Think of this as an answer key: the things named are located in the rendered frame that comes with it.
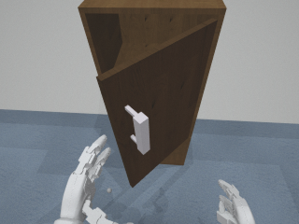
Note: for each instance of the robot right hand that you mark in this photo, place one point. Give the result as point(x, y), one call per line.
point(238, 211)

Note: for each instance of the cupboard door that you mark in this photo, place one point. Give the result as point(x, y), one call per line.
point(164, 84)

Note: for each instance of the robot left hand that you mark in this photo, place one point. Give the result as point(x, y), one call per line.
point(80, 185)

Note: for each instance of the handle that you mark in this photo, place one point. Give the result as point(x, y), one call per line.
point(142, 130)

